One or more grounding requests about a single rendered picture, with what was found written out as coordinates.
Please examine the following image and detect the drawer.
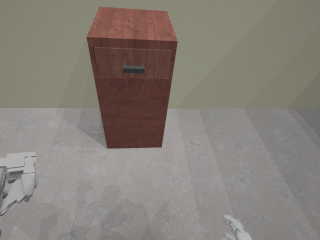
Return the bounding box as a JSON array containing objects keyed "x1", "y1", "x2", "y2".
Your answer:
[{"x1": 94, "y1": 47, "x2": 171, "y2": 78}]

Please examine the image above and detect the robot right hand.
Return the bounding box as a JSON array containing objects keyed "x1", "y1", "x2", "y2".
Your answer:
[{"x1": 222, "y1": 214, "x2": 252, "y2": 240}]

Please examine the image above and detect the handle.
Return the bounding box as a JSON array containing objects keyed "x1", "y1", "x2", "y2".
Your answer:
[{"x1": 123, "y1": 63, "x2": 145, "y2": 74}]

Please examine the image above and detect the robot left hand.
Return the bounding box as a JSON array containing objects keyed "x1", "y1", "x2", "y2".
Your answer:
[{"x1": 0, "y1": 151, "x2": 38, "y2": 217}]

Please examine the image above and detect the cabinet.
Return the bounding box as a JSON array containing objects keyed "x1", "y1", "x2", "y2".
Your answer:
[{"x1": 86, "y1": 7, "x2": 178, "y2": 149}]

